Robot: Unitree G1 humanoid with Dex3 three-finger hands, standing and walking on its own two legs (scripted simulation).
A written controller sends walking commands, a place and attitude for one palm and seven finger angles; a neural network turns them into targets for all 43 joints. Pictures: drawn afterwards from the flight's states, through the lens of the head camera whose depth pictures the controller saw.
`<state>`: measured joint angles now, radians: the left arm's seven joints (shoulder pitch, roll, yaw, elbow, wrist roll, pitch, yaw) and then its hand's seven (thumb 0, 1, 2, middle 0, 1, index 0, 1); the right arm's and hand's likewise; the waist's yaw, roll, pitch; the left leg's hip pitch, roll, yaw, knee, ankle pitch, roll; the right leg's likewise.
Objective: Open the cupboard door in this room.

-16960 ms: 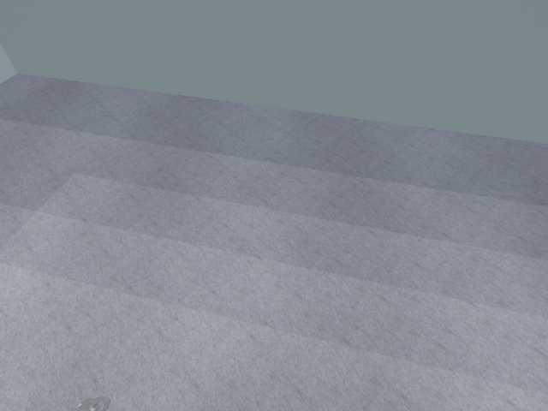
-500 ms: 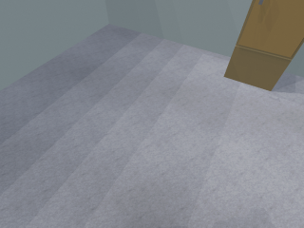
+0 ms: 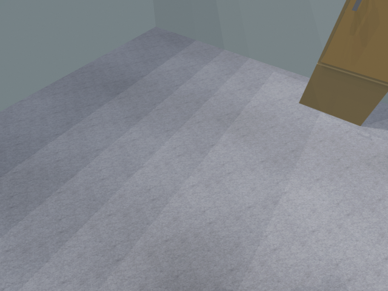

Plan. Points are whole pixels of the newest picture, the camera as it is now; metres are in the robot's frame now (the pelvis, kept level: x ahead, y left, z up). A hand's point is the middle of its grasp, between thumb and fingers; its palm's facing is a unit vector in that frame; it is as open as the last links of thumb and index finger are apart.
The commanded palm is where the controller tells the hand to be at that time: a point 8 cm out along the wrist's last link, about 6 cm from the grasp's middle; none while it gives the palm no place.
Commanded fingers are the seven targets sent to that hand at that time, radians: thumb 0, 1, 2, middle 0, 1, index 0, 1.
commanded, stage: turn or walk to find it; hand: left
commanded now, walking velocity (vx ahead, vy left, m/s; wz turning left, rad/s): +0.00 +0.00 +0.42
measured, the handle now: out of the picture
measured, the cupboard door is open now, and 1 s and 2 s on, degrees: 0 0 0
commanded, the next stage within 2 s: stand and wait in 0.06 s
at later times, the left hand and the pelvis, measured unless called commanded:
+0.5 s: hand out of the picture +0.02 +0.17 -0.16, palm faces +0.10 -0.96 -0.25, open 7.4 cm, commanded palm none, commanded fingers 0.00 0.90 0.90 -0.20 -0.30 -0.20 -0.30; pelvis +0.00 -0.02 +0.00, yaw +5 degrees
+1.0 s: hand out of the picture +0.04 +0.20 -0.17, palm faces -0.01 -0.97 -0.24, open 7.4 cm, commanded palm none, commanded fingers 0.00 0.90 0.90 -0.20 -0.30 -0.20 -0.30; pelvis +0.00 -0.01 +0.00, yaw -2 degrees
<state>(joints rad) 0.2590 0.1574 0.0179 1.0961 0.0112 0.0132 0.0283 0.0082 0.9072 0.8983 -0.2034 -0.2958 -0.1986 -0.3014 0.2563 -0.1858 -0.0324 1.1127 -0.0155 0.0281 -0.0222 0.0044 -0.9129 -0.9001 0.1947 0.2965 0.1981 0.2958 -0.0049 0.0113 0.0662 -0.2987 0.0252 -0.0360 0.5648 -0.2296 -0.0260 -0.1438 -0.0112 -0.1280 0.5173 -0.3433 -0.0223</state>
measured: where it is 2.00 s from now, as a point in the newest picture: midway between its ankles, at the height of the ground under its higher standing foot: outside the picture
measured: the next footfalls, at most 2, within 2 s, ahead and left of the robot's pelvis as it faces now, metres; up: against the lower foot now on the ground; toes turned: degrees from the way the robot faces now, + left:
right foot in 0.36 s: +0.01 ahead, -0.11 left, +0.00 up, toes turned -2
left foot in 1.22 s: +0.04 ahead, +0.13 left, +0.00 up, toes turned +6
